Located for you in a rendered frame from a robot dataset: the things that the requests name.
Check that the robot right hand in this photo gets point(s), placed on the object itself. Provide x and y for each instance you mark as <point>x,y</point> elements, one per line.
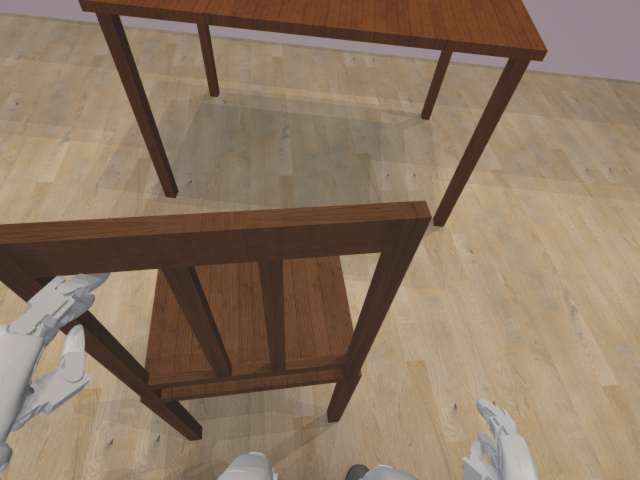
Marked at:
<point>510,456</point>

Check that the robot left hand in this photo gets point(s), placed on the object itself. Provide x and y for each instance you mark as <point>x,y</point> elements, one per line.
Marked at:
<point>22,344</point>

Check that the robot left thigh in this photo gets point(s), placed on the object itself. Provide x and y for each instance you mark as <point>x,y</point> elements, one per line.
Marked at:
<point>249,467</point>

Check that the table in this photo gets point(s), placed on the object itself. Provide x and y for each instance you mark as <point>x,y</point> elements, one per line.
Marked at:
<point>501,28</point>

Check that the chair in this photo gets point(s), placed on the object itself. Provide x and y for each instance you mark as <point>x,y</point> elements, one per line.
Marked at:
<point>245,301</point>

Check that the right robot shin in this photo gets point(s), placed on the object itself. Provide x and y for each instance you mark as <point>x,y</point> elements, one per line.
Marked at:
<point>378,466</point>

